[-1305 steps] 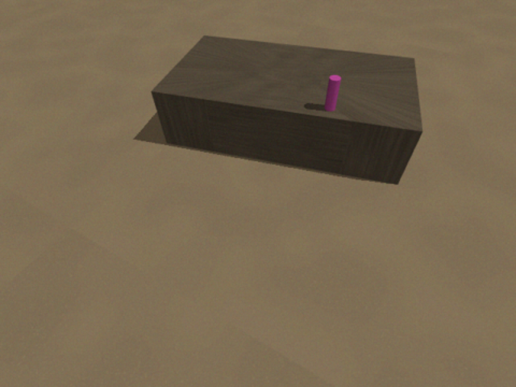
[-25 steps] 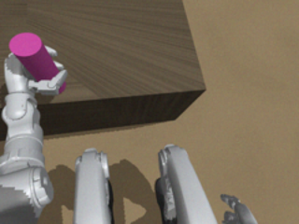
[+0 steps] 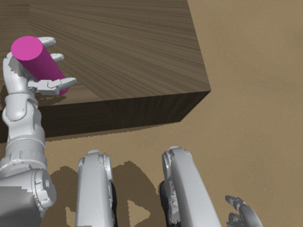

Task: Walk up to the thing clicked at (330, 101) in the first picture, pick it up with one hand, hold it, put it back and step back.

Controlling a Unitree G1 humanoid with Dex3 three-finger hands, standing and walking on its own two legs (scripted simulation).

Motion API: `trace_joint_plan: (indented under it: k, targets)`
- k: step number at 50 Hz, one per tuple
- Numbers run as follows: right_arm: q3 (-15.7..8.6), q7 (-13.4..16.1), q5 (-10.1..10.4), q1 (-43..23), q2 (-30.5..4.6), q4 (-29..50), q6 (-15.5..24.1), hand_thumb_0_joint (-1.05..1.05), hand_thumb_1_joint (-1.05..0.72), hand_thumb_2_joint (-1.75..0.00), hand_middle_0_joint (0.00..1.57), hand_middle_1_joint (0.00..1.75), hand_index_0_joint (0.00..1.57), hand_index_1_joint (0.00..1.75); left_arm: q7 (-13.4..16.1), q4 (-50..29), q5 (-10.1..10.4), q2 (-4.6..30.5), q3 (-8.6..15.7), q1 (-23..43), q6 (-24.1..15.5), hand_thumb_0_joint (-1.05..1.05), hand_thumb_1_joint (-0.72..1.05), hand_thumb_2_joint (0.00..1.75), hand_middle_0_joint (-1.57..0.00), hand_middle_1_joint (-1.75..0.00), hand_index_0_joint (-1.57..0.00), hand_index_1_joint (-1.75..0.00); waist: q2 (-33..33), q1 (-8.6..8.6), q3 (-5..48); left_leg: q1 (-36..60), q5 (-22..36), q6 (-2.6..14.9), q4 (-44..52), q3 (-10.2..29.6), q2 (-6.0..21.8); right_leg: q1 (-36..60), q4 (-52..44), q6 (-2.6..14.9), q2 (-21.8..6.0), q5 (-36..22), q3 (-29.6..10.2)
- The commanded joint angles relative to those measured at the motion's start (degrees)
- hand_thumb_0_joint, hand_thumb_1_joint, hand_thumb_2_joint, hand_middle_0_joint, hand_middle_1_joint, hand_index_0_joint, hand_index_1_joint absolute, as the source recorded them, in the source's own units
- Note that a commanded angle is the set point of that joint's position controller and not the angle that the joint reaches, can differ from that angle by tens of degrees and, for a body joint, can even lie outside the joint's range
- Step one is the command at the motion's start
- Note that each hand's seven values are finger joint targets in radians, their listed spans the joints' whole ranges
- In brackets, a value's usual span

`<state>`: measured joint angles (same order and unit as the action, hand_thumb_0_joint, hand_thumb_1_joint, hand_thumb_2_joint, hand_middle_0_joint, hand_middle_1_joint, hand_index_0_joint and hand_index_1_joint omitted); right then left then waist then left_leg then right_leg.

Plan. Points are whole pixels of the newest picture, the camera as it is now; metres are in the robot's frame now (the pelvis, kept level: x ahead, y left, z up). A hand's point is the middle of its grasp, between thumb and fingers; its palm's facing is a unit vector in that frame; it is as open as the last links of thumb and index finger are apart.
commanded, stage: open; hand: left
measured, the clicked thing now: (45, 70) +0.49 +0.24 +0.00
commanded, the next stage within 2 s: withdraw in 0.04 s
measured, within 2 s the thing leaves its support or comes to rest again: neither
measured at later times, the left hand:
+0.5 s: hand out of the picture +0.49 +0.29 +0.08, palm faces +0.22 -0.97 -0.07, open 16.1 cm
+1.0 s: hand out of the picture +0.44 +0.38 +0.21, palm faces +0.40 -0.84 -0.38, open 17.4 cm
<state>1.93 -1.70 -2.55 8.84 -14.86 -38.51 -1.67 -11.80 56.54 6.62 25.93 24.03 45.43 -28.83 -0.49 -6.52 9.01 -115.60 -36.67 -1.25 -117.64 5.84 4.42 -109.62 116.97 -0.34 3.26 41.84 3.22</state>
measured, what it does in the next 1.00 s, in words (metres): rises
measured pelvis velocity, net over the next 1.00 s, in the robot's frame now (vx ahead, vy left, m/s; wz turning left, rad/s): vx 0.04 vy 0.01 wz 0.07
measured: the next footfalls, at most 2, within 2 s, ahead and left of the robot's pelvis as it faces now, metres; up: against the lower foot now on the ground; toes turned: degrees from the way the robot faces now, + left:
none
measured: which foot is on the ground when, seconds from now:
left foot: down 0.00-1.00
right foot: down 0.00-1.00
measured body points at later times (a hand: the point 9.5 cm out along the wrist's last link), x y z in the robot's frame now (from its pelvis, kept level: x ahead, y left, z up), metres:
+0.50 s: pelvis +0.00 +0.00 +0.03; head +0.20 +0.04 +0.44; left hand +0.47 +0.34 +0.09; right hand +0.11 -0.26 -0.10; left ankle +0.09 +0.14 -0.40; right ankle +0.07 -0.12 -0.40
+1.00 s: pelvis +0.04 +0.01 +0.22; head +0.16 +0.06 +0.66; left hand +0.42 +0.43 +0.23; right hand +0.11 -0.26 +0.12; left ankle +0.09 +0.14 -0.40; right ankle +0.07 -0.12 -0.40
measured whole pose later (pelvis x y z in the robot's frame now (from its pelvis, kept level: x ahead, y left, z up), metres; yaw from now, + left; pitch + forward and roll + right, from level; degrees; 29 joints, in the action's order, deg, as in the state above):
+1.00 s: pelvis +0.04 +0.01 +0.22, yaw +4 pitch +21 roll -5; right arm 0.7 1.9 1.6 18.1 -15.1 -39.1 -3.9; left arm 2.0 62.7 -4.2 37.4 21.3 37.6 -3.4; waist -1.0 -6.3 7.0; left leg -66.0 -28.1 -0.5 -72.4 3.8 4.1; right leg -59.1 68.1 -0.7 2.3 30.5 3.1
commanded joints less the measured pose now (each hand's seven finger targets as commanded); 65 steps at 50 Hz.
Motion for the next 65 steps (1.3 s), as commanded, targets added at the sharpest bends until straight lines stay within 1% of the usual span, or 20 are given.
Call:
trace_joint_plan:
  k: [1,8,17,23,27,30,31,32,33,35,37,38,40,43,46,47,49,52,57,65]
  targets:
    - [-3.84,0.64,-0.35,9.04,-10.88,2.75,0.48,0.0,-0.91,-0.89,0.2,0.3,0.2,0.3,-0.3,-12.3,0.87,12.26,1.47,20.08,-4.13,0.0,-0.27,0.23,-0.56,-0.37,-0.57,-0.36,-7.11,-0.3,36.25,28.42,9.29,3.14,11.44,-2.39,-1.32,15.31,-15.32,2.56,0.36,-13.45,1.0]
    - [-3.76,0.78,-0.31,7.95,-10.88,3.36,0.54,0.0,-0.89,-0.89,0.2,0.3,0.2,0.3,-0.35,-11.87,0.75,12.76,1.17,21.01,-4.15,0.0,-0.32,0.13,-0.29,-0.18,-0.29,-0.17,-7.6,-0.79,35.75,27.84,6.3,2.92,11.78,-2.28,-1.27,14.6,-15.32,2.57,0.43,-10.85,1.09]
    - [-3.38,1.87,0.8,8.68,-11.18,4.92,-0.38,0.0,-0.9,-0.9,0.2,0.3,0.2,0.3,-0.94,-21.58,1.9,24.52,9.04,21.27,-1.93,0.0,-0.37,0.09,-0.16,-0.09,-0.16,-0.08,-11.18,2.71,45.97,36.3,11.66,2.95,15.3,-2.22,-1.22,21.98,-17.89,2.53,0.38,-14.37,0.01]
    - [-3.76,3.23,2.47,10.1,-11.02,4.99,-0.39,0.0,-0.9,-0.9,0.2,0.3,0.2,0.3,-2.82,-25.44,2.14,25.56,7.15,21.67,4.18,0.0,-0.38,0.07,-0.14,-0.08,-0.15,-0.06,-10.77,0.74,47.11,42.57,13.59,3.36,20.77,-1.75,-0.91,30.8,-25.76,1.82,-0.08,-17.25,-1.23]
    - [-3.97,3.91,3.24,9.71,-11.7,4.63,0.92,0.0,-0.89,-0.89,0.2,0.3,0.2,0.3,-5.14,-15.35,2.72,18.53,2.63,15.3,9.48,0.0,-0.38,0.06,-0.14,-0.09,-0.16,-0.06,-7.24,-2.23,33.06,43.3,10.26,3.37,25.48,-0.24,-0.46,27.97,-29.51,2.04,-0.06,-14.88,0.35]
    - [-3.97,3.9,3.78,10.82,-11.61,3.61,1.74,0.0,-0.8,-0.87,0.2,0.3,0.2,0.3,-6.71,-13.2,3.14,17.89,2.07,14.73,11.0,0.0,-0.36,0.06,-0.04,-0.02,-0.07,-0.01,-7.91,-2.18,26.58,43.42,7.16,3.01,28.38,0.82,-0.41,25.37,-30.84,2.43,-0.5,-12.35,0.5]
    - [-4.24,3.83,3.28,10.35,-11.31,4.22,0.08,0.0,-0.83,-0.89,0.2,0.3,0.2,0.3,-3.3,-11.36,-5.3,27.82,4.19,10.03,13.77,0.0,-0.4,0.03,-0.04,-0.01,-0.05,0.0,-10.25,3.32,28.15,48.77,8.3,2.61,33.73,-0.09,-1.14,30.92,-35.27,2.53,-0.71,-12.42,-0.71]
    - [-3.95,3.77,3.7,10.32,-11.11,5.14,-0.54,0.0,-0.85,-0.89,0.2,0.3,0.2,0.3,-0.42,-6.45,-4.7,22.13,1.51,9.52,15.73,0.0,-0.4,0.02,-0.04,-0.01,-0.05,0.0,-6.99,-0.47,23.45,47.45,6.98,2.83,34.84,0.14,-0.79,31.18,-37.27,2.24,-0.55,-11.89,-0.58]
    - [-3.97,3.66,4.13,10.58,-11.08,5.63,-0.63,0.0,-0.85,-0.89,0.2,0.3,0.2,0.3,0.75,-7.62,-4.62,20.63,0.78,10.37,16.78,0.0,-0.41,0.02,-0.05,-0.02,-0.06,0.0,-5.6,-1.04,22.3,47.54,6.03,2.91,36.37,-0.05,-0.88,33.21,-39.44,2.12,-0.65,-11.64,-0.99]
    - [-4.29,3.37,4.35,11.42,-11.16,6.09,-1.67,0.0,-0.87,-0.9,0.2,0.3,0.2,0.3,3.0,-17.14,-6.44,30.3,5.14,16.47,17.38,0.0,-0.44,0.02,-0.06,-0.03,-0.07,-0.01,-9.73,1.91,28.83,52.86,9.06,2.51,39.7,-0.61,-1.25,40.12,-41.97,2.04,-0.83,-14.03,-2.03]
    - [-4.52,3.47,4.64,12.0,-11.14,6.72,-2.44,0.0,-0.88,-0.9,0.2,0.3,0.2,0.3,5.41,-18.32,-8.34,34.64,6.17,18.06,18.77,0.0,-0.45,0.02,-0.07,-0.03,-0.08,-0.02,-11.35,2.09,33.25,60.05,11.38,2.41,43.1,-0.38,-1.24,45.32,-44.76,1.81,-0.73,-16.01,-1.47]
    - [-4.35,3.77,4.66,12.36,-11.01,6.64,-2.57,0.0,-0.91,-0.91,0.2,0.3,0.2,0.3,6.57,-14.78,-9.14,33.64,5.46,16.39,19.61,0.0,-0.48,0.04,-0.08,-0.05,-0.08,-0.04,-10.2,0.71,31.99,62.4,11.71,2.55,44.34,-0.15,-1.03,45.59,-46.02,1.7,-0.53,-16.74,-1.01]
    - [-4.01,4.22,4.48,12.76,-10.22,6.4,-2.71,0.0,-0.89,-0.9,0.2,0.3,0.2,0.3,9.43,-17.46,-9.92,35.56,6.3,18.23,19.65,0.0,-0.55,0.06,-0.05,-0.05,-0.05,-0.05,-12.94,1.31,34.65,67.08,15.56,2.58,46.64,-1.15,-1.45,50.38,-48.58,1.58,-0.64,-20.11,-1.48]
    - [-4.09,4.76,4.01,13.95,-10.27,5.29,-2.26,0.0,-0.89,-0.9,0.2,0.3,0.2,0.3,12.65,-12.42,-10.56,31.72,4.62,13.97,20.77,0.0,-0.57,0.04,-0.05,-0.05,-0.05,-0.05,-13.7,0.36,31.46,75.46,22.95,2.33,50.1,-1.32,-1.08,51.88,-52.4,1.78,-0.61,-24.76,-0.74]
    - [-4.26,4.43,3.46,15.38,-9.55,1.19,-1.4,0.0,-0.89,-0.9,0.2,0.3,0.2,0.3,14.31,0.38,-10.78,17.93,-4.23,6.0,22.45,0.0,-0.59,0.03,-0.05,-0.04,-0.04,-0.05,-9.95,-1.56,16.2,73.61,21.33,2.02,54.48,-1.54,-1.05,50.52,-57.24,2.12,-0.61,-22.8,0.01]
    - [-4.6,4.25,3.45,15.87,-9.95,-0.02,-1.25,0.0,-0.89,-0.9,0.2,0.3,0.2,0.3,14.59,4.37,-10.75,16.24,-4.99,1.99,23.21,0.0,-0.61,0.02,-0.05,-0.04,-0.04,-0.04,-8.12,-1.06,12.46,73.04,21.09,1.95,55.77,-1.59,-0.87,50.88,-58.63,2.25,-0.64,-22.46,0.09]
    - [-5.25,4.21,3.83,14.97,-10.99,3.49,-0.99,0.0,-0.89,-0.9,0.2,0.3,0.2,0.3,15.37,-3.94,-10.68,21.14,-3.06,4.09,23.37,0.0,-0.58,0.04,-0.05,-0.05,-0.05,-0.05,-10.14,0.95,18.88,77.91,25.45,1.45,57.52,-2.12,-0.7,56.26,-60.42,2.39,-0.92,-25.83,-0.05]
    - [-5.17,3.75,4.39,14.63,-10.47,5.59,-0.93,0.0,-0.89,-0.9,0.2,0.3,0.2,0.3,15.15,-1.6,-9.91,12.04,-9.34,-3.37,25.0,0.0,-0.57,0.05,-0.05,-0.05,-0.05,-0.05,-8.51,1.12,17.4,83.09,29.66,0.71,61.71,-2.42,-0.76,60.71,-63.48,2.57,-0.58,-28.39,1.11]
    - [-5.91,4.9,5.48,13.73,-9.85,7.45,-0.39,0.0,-0.89,-0.9,0.2,0.3,0.2,0.3,17.33,-16.49,-8.34,12.88,-8.15,-13.26,26.59,0.0,-0.54,0.06,-0.05,-0.05,-0.05,-0.05,-8.13,3.88,20.39,89.12,32.42,0.38,67.56,-3.23,-1.4,71.2,-68.43,2.24,-0.77,-31.82,0.9]
    - [-4.47,8.0,5.63,8.16,-6.93,11.51,1.23,0.0,-0.9,-0.9,0.2,0.3,0.2,0.3,21.0,-33.09,-6.57,4.77,-11.4,-32.5,28.86,0.0,-0.55,0.06,-0.05,-0.05,-0.05,-0.05,-6.81,4.27,8.98,89.95,26.44,0.74,74.94,-4.37,-1.7,77.62,-73.47,2.01,-0.94,-29.24,0.25]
